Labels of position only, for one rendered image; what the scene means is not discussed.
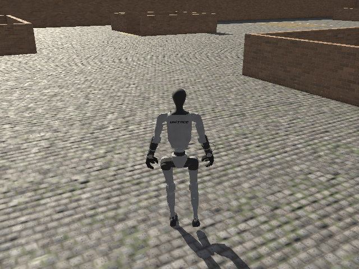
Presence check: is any right robot hand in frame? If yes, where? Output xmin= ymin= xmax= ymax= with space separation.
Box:
xmin=201 ymin=155 xmax=214 ymax=167

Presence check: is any robot head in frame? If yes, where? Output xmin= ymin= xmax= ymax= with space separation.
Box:
xmin=170 ymin=88 xmax=189 ymax=115

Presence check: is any robot right forearm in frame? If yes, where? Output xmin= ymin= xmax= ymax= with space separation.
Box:
xmin=201 ymin=135 xmax=213 ymax=157

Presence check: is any robot left upper arm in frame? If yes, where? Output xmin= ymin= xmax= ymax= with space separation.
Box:
xmin=152 ymin=113 xmax=168 ymax=144

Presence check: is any robot left forearm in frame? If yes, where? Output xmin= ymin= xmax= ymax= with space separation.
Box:
xmin=147 ymin=135 xmax=158 ymax=159

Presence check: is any robot right upper arm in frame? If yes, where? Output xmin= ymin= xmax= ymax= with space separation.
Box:
xmin=191 ymin=113 xmax=206 ymax=143

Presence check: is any robot left foot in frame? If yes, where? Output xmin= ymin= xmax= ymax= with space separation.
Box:
xmin=169 ymin=213 xmax=177 ymax=227

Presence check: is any left robot hand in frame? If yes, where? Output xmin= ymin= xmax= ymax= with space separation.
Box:
xmin=145 ymin=157 xmax=158 ymax=169

